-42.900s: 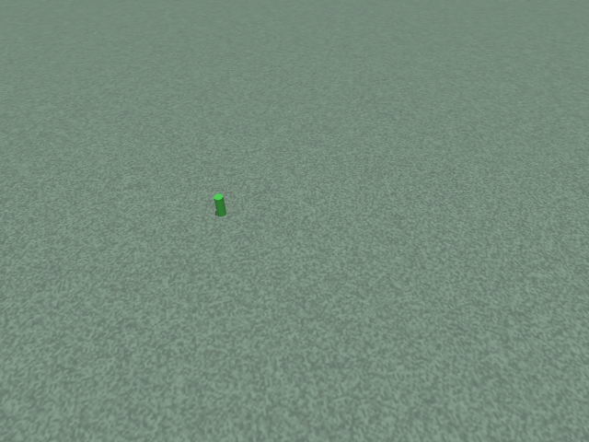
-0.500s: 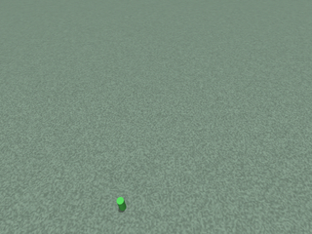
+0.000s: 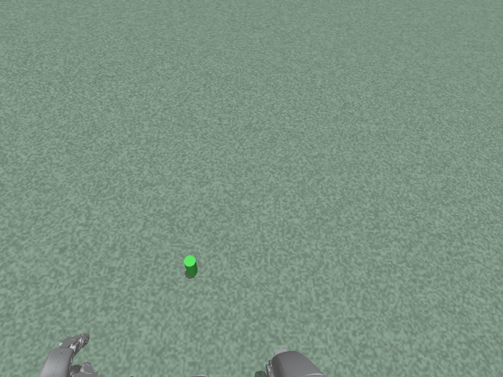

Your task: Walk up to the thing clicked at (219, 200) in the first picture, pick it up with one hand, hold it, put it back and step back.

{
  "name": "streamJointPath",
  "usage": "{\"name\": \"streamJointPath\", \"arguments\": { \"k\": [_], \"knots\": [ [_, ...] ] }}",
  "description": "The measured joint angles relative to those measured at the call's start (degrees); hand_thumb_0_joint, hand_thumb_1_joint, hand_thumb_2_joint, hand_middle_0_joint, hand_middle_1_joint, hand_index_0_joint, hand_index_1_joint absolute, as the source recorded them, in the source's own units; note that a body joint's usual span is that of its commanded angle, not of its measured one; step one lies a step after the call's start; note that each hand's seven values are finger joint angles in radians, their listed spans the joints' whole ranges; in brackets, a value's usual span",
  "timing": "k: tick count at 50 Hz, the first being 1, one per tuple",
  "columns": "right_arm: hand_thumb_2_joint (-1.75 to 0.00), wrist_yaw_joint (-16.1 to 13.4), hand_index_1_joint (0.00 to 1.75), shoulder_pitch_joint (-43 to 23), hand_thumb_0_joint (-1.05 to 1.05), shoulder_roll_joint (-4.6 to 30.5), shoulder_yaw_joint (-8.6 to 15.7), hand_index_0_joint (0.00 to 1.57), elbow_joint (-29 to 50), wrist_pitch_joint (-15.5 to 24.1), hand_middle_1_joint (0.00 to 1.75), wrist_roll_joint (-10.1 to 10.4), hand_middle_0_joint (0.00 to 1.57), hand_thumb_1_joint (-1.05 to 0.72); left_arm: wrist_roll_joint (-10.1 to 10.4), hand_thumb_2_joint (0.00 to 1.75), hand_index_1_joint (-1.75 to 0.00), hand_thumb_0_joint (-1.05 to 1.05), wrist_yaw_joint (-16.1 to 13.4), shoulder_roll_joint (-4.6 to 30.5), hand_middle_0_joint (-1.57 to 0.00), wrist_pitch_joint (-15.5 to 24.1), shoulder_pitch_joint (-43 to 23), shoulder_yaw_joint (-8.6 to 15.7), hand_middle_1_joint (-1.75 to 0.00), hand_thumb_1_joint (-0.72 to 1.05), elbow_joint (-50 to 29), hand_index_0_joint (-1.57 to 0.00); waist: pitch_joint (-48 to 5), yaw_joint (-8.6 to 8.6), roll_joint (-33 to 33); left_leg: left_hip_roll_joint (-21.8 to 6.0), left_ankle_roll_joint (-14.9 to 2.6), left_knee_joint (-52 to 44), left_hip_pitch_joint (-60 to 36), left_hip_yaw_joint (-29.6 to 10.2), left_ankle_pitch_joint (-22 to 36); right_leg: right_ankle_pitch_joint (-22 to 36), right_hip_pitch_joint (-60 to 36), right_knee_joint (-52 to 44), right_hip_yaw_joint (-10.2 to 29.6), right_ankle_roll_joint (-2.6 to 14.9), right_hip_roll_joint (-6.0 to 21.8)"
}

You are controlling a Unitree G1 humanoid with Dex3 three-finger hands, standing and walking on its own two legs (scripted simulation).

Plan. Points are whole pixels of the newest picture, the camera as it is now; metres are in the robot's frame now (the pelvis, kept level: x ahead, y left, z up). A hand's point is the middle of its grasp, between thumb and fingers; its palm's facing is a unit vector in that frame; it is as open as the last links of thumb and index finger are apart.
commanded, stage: step back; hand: left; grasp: from above
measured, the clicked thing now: (191, 266) +0.54 +0.18 -0.71
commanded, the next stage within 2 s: none
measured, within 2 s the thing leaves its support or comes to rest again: neither
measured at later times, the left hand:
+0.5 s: hand out of the picture -0.03 +0.25 -0.14, palm faces -0.08 -0.91 -0.41, open 7.4 cm
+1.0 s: hand out of the picture -0.16 +0.27 -0.15, palm faces -0.05 -0.93 -0.37, open 7.4 cm
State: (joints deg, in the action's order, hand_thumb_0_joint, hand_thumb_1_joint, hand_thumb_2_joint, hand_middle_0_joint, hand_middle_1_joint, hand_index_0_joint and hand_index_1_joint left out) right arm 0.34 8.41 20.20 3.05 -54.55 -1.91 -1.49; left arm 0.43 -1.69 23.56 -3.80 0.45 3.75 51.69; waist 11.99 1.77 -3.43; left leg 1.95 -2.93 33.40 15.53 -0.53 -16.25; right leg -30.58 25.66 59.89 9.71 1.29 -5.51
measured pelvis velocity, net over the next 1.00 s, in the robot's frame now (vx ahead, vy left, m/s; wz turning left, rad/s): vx -0.28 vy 0.00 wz -0.06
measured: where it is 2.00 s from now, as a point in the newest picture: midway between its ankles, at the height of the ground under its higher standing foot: outside the picture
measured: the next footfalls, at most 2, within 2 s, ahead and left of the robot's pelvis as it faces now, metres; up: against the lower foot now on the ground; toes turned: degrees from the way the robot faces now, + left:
right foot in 0.36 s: -0.08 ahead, -0.13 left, +0.00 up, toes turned -4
left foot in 0.72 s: -0.17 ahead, +0.11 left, +0.00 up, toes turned -3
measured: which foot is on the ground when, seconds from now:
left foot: down 0.00-0.38, up 0.40-0.70, down 0.72-1.00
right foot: up 0.00-0.34, down 0.36-0.74, up 0.76-1.00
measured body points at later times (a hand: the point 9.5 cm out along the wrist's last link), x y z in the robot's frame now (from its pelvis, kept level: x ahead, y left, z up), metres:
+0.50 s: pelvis -0.12 -0.02 +0.00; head -0.08 -0.04 +0.44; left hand -0.03 +0.29 -0.11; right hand -0.04 -0.34 -0.13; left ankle -0.08 +0.11 -0.67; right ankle -0.12 -0.13 -0.73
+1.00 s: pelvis -0.28 +0.00 +0.00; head -0.22 +0.02 +0.44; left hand -0.16 +0.31 -0.13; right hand -0.17 -0.32 -0.10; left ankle -0.21 +0.11 -0.73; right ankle -0.33 -0.15 -0.67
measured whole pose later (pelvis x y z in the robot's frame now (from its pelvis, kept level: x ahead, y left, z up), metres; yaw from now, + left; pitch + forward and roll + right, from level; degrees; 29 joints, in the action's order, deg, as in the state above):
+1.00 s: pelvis -0.28 +0.00 +0.00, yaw -4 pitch -2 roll -2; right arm -0.6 7.0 20.4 2.2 -47.4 -1.0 -1.7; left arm -0.5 -0.4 23.4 -3.5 9.8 5.3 46.7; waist 9.6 -0.3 -1.5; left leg -1.9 -1.3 34.8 20.0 -0.2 -12.7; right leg -30.0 21.0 60.6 6.6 -1.5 -4.0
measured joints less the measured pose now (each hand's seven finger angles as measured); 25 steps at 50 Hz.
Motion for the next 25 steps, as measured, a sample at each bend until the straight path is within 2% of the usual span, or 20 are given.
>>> {"name": "streamJointPath", "arguments": {
  "k": [4, 9, 15, 17, 19, 20, 22, 25],
  "knots": [
    [-0.90, -0.95, 0.30, -0.44, 0.01, -0.83, -0.13, 0.21, 1.76, 0.27, 0.30, 0.22, 0.21, -0.90, -0.32, 0.90, -0.30, 0.00, 0.29, -0.37, -0.20, 0.12, 2.98, 0.00, -0.30, 0.91, -0.29, -0.20, -0.30, -0.33, 0.34, -0.41, -0.69, -1.66, -0.07, 1.59, 1.68, 1.04, -1.01, 4.76, -1.00, -1.41, -0.75],
    [-0.90, -1.23, 0.30, -1.65, 0.01, -1.26, -0.45, 0.21, 4.31, 0.80, 0.30, 0.43, 0.21, -0.90, -0.60, 0.90, -0.30, 0.00, 0.75, -0.79, -0.20, -0.23, 5.84, 0.41, -0.30, 0.91, -0.23, -0.20, 0.03, -0.63, 1.14, -1.04, -1.06, -0.61, 1.37, 3.54, 2.61, 0.19, -5.00, -0.55, -2.10, -2.45, 0.60],
    [-0.90, -0.79, 0.30, -2.97, 0.01, -0.60, -0.74, 0.21, 5.71, 0.55, 0.30, 0.26, 0.21, -0.90, -0.92, 0.90, -0.30, 0.00, 1.60, -0.99, -0.20, 0.20, 8.04, 0.96, -0.30, 0.91, -0.76, -0.20, -0.25, -1.34, 2.47, -2.57, -0.27, 1.73, 4.83, 5.41, 4.10, 1.67, -9.06, -10.58, -5.05, -1.44, 3.24],
    [-0.90, -0.56, 0.30, -3.10, 0.01, 0.05, -0.71, 0.21, 5.66, 0.14, 0.30, 0.32, 0.21, -0.90, -1.04, 0.90, -0.30, 0.00, 2.07, -1.13, -0.20, 0.69, 9.06, 1.10, -0.30, 0.91, -0.90, -0.20, -1.08, -1.72, 3.08, -3.20, 0.36, 2.93, 6.37, 5.82, 4.49, 5.26, -11.77, -18.05, -6.67, -0.45, 4.35],
    [-0.90, -0.45, 0.30, -3.39, 0.01, 1.16, -0.47, 0.21, 5.08, -0.38, 0.30, 0.68, 0.21, -0.90, -1.53, 0.90, -0.30, 0.00, 2.28, -1.98, -0.20, 1.29, 10.02, 1.28, -0.30, 0.91, -0.66, -0.20, -1.54, -1.56, 5.31, -4.63, 1.20, 4.60, 7.88, 4.79, 4.73, 8.42, -13.10, -22.04, -8.13, -0.27, 3.42],
    [-0.90, -0.53, 0.30, -3.24, 0.01, 1.45, -0.19, 0.21, 4.60, -0.68, 0.30, 0.93, 0.21, -0.90, -1.71, 0.90, -0.30, 0.00, 2.51, -2.35, -0.20, 1.32, 10.65, 1.17, -0.30, 0.91, -0.77, -0.20, -1.95, -1.26, 5.98, -4.00, 1.78, 6.24, 8.81, 3.04, 0.98, 8.74, -12.81, -21.92, -8.78, -0.16, 3.21],
    [-0.90, -0.66, 0.30, -2.43, 0.01, 1.58, 0.19, 0.21, 3.70, -1.25, 0.30, 1.18, 0.21, -0.90, -2.13, 0.90, -0.30, 0.00, 2.78, -2.52, -0.20, 1.16, 11.87, 0.89, -0.30, 0.91, -1.41, -0.21, -2.93, -2.23, 4.81, 0.22, 2.83, 15.55, 11.21, -1.00, -7.95, 9.38, -11.73, -21.63, -8.10, 0.43, 4.44],
    [-0.90, -0.79, 0.30, -0.51, 0.01, 2.60, 0.33, 0.21, 3.41, -0.98, 0.30, 1.75, 0.20, -0.90, -2.18, 0.90, -0.30, 0.00, 2.24, -3.32, -0.21, 0.94, 12.22, 0.66, -0.30, 0.91, -1.91, -0.21, -3.69, -2.66, 4.55, 4.61, 3.13, 27.42, 12.40, -5.62, -9.53, 12.27, -11.39, -24.52, -8.12, 0.17, 5.55]
  ]
}}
